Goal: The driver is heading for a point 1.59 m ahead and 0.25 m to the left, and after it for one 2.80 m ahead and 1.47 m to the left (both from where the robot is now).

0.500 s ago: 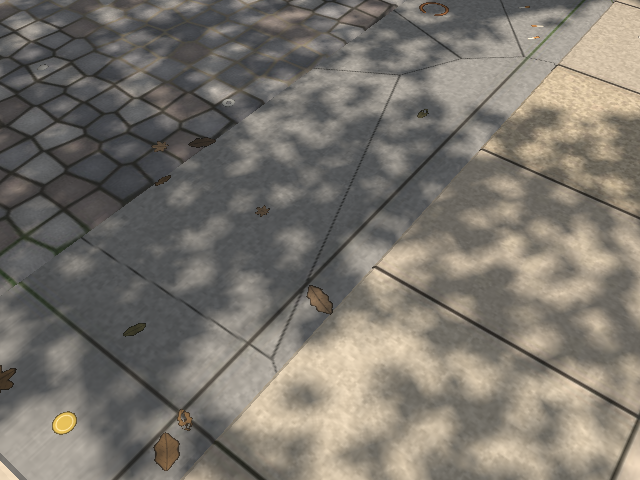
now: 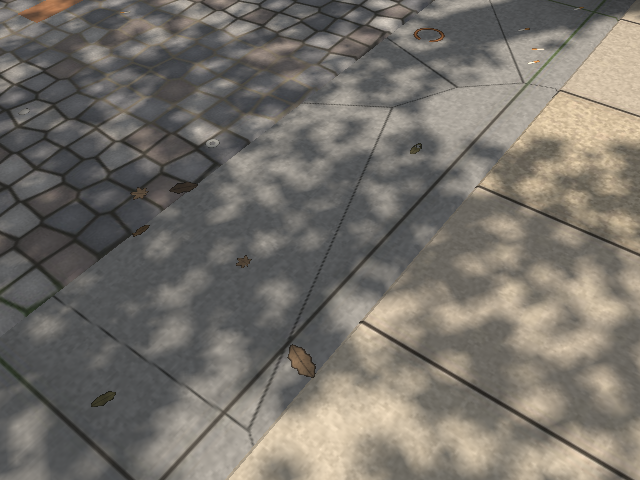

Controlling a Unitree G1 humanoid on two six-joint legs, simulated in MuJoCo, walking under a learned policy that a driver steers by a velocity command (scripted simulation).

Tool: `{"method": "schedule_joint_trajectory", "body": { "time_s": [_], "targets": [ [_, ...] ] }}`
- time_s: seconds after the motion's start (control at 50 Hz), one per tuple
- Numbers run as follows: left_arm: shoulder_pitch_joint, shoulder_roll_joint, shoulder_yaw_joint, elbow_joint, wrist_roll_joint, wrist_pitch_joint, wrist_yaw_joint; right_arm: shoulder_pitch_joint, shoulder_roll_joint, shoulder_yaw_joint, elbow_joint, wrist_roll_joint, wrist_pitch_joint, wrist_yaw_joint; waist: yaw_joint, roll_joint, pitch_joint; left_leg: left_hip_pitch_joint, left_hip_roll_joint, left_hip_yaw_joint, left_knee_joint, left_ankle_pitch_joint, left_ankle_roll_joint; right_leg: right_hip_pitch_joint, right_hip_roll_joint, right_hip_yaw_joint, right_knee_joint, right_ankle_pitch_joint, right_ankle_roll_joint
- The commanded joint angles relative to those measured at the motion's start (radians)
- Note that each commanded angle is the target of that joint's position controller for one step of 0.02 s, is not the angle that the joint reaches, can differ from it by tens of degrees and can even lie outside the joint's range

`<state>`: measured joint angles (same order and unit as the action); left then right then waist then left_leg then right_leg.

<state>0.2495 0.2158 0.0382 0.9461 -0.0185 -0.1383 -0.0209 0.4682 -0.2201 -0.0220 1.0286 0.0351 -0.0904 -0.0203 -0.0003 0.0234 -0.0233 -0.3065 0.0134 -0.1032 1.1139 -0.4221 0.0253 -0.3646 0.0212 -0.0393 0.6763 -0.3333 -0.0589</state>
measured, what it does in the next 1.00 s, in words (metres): walks ahead: left foot, then right foot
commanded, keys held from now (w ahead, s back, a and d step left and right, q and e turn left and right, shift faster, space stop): w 0.64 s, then w+q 0.36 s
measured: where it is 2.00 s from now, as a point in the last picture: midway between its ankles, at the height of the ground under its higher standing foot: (299, 281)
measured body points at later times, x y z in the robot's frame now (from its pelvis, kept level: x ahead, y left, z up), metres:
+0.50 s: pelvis +0.27 +0.00 -0.01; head +0.31 +0.00 +0.44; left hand +0.17 +0.25 -0.14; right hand +0.50 -0.22 -0.09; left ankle +0.40 +0.08 -0.72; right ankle +0.03 -0.09 -0.69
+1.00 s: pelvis +0.55 -0.05 +0.00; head +0.58 -0.05 +0.45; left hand +0.75 +0.20 -0.08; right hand +0.53 -0.32 -0.14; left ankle +0.40 +0.08 -0.71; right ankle +0.67 -0.16 -0.72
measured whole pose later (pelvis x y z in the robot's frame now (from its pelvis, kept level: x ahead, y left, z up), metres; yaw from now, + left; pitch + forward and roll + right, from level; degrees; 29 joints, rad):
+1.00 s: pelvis +0.55 -0.05 +0.00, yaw +7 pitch +3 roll +1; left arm 0.01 0.23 0.04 0.79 -0.01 -0.13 -0.01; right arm 0.43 -0.26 -0.05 0.96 0.02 -0.07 -0.01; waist -0.08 0.00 0.01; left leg -0.11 -0.03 -0.10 0.57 -0.44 0.03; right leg -0.46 -0.02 0.02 0.49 -0.08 -0.02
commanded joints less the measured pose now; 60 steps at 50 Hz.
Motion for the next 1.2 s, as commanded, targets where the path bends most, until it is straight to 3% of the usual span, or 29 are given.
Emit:
{"method": "schedule_joint_trajectory", "body": {
  "time_s": [0.02,0.04,0.06,0.1,0.18,0.34,0.4,0.44,0.46,0.48,0.5,0.52,0.54,0.56,0.58,0.64,0.7,0.78,0.86,0.92,0.96,0.98,1.0,1.02,1.04,1.06,1.1,1.14,1.2],
  "targets": [
    [0.136,0.111,0.004,0.011,0.012,0.002,-0.018,-0.097,-0.037,-0.005,-0.121,0.001,-0.052,0.006,0.026,-0.033,0.124,-0.493,0.075,-0.017,0.228,0.197,0.063,0.284,-0.333,0.537,-0.490,0.077,-0.150],
    [0.109,0.085,-0.003,0.006,0.020,0.009,-0.022,-0.090,-0.069,-0.022,-0.115,-0.012,-0.043,0.003,0.002,-0.035,0.104,-0.441,0.101,0.004,0.160,0.254,0.070,0.263,-0.261,0.395,-0.492,0.212,-0.112],
    [0.124,0.068,-0.008,0.019,0.025,0.015,-0.021,-0.069,-0.075,-0.029,-0.108,-0.011,-0.032,0.009,-0.011,-0.102,0.087,-0.391,0.111,0.020,0.115,0.279,0.066,0.258,-0.231,0.312,-0.491,0.335,-0.098],
    [0.191,0.043,-0.018,0.050,0.020,0.021,-0.011,-0.086,-0.077,-0.039,-0.107,-0.010,-0.016,0.017,-0.012,-0.102,0.086,-0.404,0.105,0.064,0.077,0.300,0.055,0.297,-0.192,0.211,-0.489,0.526,-0.086],
    [0.243,0.095,-0.011,0.061,0.025,0.031,0.018,-0.306,-0.048,-0.032,-0.190,-0.022,-0.009,0.024,0.019,-0.067,0.106,-0.513,0.103,0.093,-0.113,0.409,0.024,0.330,-0.205,0.175,-0.525,0.627,-0.090],
    [0.332,0.111,-0.001,0.079,0.008,0.041,0.045,-0.615,-0.045,-0.012,-0.297,-0.005,-0.026,0.060,0.073,-0.083,0.161,-0.435,0.030,0.143,-0.560,0.527,0.040,0.445,-0.218,0.121,-0.555,0.611,-0.074],
    [0.304,0.138,0.010,0.069,0.018,0.049,0.047,-0.605,-0.072,-0.020,-0.315,-0.006,-0.039,0.071,0.025,-0.112,0.108,-0.321,-0.020,0.173,-0.602,0.445,0.085,0.524,-0.239,0.104,-0.444,0.928,-0.072],
    [0.273,0.158,0.017,0.057,0.032,0.063,0.043,-0.431,-0.135,-0.049,-0.273,-0.006,-0.038,0.061,-0.068,-0.170,-0.022,-0.108,-0.078,0.199,-0.604,0.370,0.124,0.565,-0.230,0.097,-0.226,1.234,-0.065],
    [0.223,0.163,0.016,0.039,0.035,0.067,0.036,-0.239,-0.177,-0.070,-0.220,-0.007,-0.034,0.052,-0.163,-0.173,-0.123,0.166,-0.048,0.161,-0.628,0.424,0.162,0.443,-0.199,0.083,-0.009,1.208,-0.046],
    [0.207,0.129,-0.001,0.010,0.048,0.059,0.028,-0.033,-0.251,-0.086,-0.176,-0.028,-0.024,0.038,-0.214,-0.046,-0.283,0.512,0.167,-0.090,-0.598,0.399,0.231,0.183,-0.119,0.059,0.323,0.791,-0.030],
    [0.386,-0.042,-0.043,0.033,0.028,0.038,0.005,-0.004,-0.257,-0.083,-0.153,-0.045,-0.025,0.048,-0.097,0.227,-0.426,0.847,0.409,-0.601,-0.686,0.259,0.419,-0.232,0.072,0.138,0.665,-0.205,0.018],
    [0.295,0.078,-0.019,0.028,-0.001,0.010,0.001,-0.044,-0.165,-0.065,-0.144,-0.034,-0.023,0.046,-0.133,0.114,-0.324,0.733,0.356,-0.628,-0.798,0.125,0.358,-0.330,0.018,0.225,0.756,-0.205,-0.017],
    [0.165,0.141,0.000,-0.023,-0.028,-0.002,0.002,-0.166,-0.129,-0.053,-0.165,-0.025,-0.026,0.044,-0.098,0.078,-0.130,0.531,0.320,-0.450,-0.849,0.158,0.302,-0.369,-0.038,0.180,0.725,-0.099,-0.027],
    [0.101,0.146,0.005,-0.041,-0.025,-0.003,0.013,-0.259,-0.103,-0.041,-0.182,-0.026,-0.031,0.051,-0.054,-0.035,-0.048,0.345,0.285,-0.329,-0.895,0.267,0.271,-0.316,-0.088,0.150,0.675,-0.008,-0.022],
    [0.096,0.139,0.014,-0.041,-0.014,0.007,0.022,-0.294,-0.080,-0.032,-0.186,-0.036,-0.035,0.059,-0.016,-0.053,-0.010,0.225,0.248,-0.243,-0.924,0.344,0.256,-0.266,-0.115,0.137,0.630,0.035,-0.013],
    [0.161,0.068,0.013,-0.036,-0.004,0.044,0.032,-0.274,-0.078,-0.029,-0.148,-0.037,-0.040,0.066,0.045,0.016,0.023,0.064,0.183,-0.099,-0.993,0.390,0.243,-0.172,-0.162,0.119,0.523,0.064,0.011],
    [0.019,0.089,0.020,-0.101,0.019,0.048,0.043,-0.209,-0.134,-0.039,-0.124,-0.036,-0.037,0.046,0.025,0.020,0.072,0.028,0.166,-0.070,-1.017,0.431,0.252,-0.257,-0.180,0.097,0.355,0.178,0.053],
    [-0.165,0.073,0.015,-0.154,0.017,0.035,0.038,-0.127,-0.166,-0.048,-0.116,-0.023,-0.020,0.022,-0.032,0.020,0.074,0.070,0.128,-0.039,-0.992,0.421,0.202,-0.241,-0.128,0.078,0.029,0.391,0.072],
    [-0.289,0.086,0.012,-0.191,0.000,0.023,0.019,-0.054,-0.177,-0.052,-0.100,-0.009,-0.007,0.017,-0.074,0.046,0.073,0.137,0.152,-0.082,-0.925,0.358,0.190,-0.178,-0.079,0.074,-0.127,0.400,0.084],
    [-0.277,0.135,0.026,-0.203,-0.004,0.006,0.007,-0.061,-0.190,-0.062,-0.106,-0.006,0.005,0.006,-0.039,0.071,0.059,0.196,0.193,-0.161,-0.843,0.305,0.165,-0.098,-0.069,0.098,-0.209,0.316,0.064],
    [-0.117,0.184,0.052,-0.162,0.001,-0.002,0.013,-0.090,-0.169,-0.058,-0.123,-0.011,0.013,0.004,0.047,0.072,-0.017,0.164,0.144,-0.153,-0.687,0.389,0.129,0.125,-0.062,0.081,-0.250,0.247,0.027],
    [0.055,0.247,0.072,-0.136,0.018,-0.008,0.022,-0.118,-0.114,-0.039,-0.155,-0.024,0.010,0.008,0.122,-0.006,-0.154,0.034,0.067,-0.092,-0.413,0.323,0.093,0.385,-0.199,0.201,-0.230,0.231,-0.034],
    [0.167,0.343,0.098,-0.118,0.031,0.005,0.024,-0.015,-0.008,-0.010,-0.187,-0.013,-0.007,0.009,0.099,-0.289,-0.303,-0.334,-0.078,0.051,-0.064,-0.013,0.026,0.753,-0.442,0.576,-0.282,0.132,-0.172],
    [0.170,0.264,0.079,-0.120,0.033,0.008,0.019,-0.001,-0.078,-0.023,-0.187,0.008,-0.015,0.010,0.097,-0.320,-0.329,-0.470,-0.038,-0.035,0.131,-0.156,0.026,0.751,-0.475,0.772,-0.359,-0.006,-0.203],
    [0.099,0.183,0.056,-0.140,0.027,0.006,0.018,-0.065,-0.163,-0.047,-0.194,0.019,-0.013,0.008,0.093,-0.208,-0.194,-0.514,0.008,-0.056,0.188,-0.078,0.035,0.623,-0.439,0.623,-0.371,-0.011,-0.156],
    [0.029,0.151,0.044,-0.150,0.023,0.009,0.015,-0.108,-0.161,-0.051,-0.200,0.012,-0.004,0.005,0.067,-0.135,-0.116,-0.484,0.051,-0.030,0.178,0.009,0.030,0.489,-0.393,0.476,-0.390,0.063,-0.122],
    [-0.053,0.111,0.032,-0.144,0.024,0.013,0.010,-0.129,-0.129,-0.061,-0.210,-0.003,0.017,0.007,0.015,-0.137,-0.015,-0.407,0.105,-0.018,0.091,0.114,0.020,0.303,-0.315,0.294,-0.462,0.173,-0.094],
    [-0.054,0.119,0.039,-0.128,0.028,0.008,0.010,-0.128,-0.089,-0.059,-0.222,-0.001,0.038,0.015,-0.001,-0.140,0.012,-0.365,0.117,0.005,0.071,0.166,0.012,0.235,-0.288,0.189,-0.509,0.260,-0.102],
    [-0.026,0.149,0.054,-0.104,0.031,0.003,0.019,-0.181,-0.083,-0.063,-0.259,-0.007,0.053,0.018,-0.003,-0.096,0.035,-0.423,0.122,-0.009,-0.001,0.256,0.002,0.249,-0.298,0.093,-0.529,0.384,-0.122]
  ]
}}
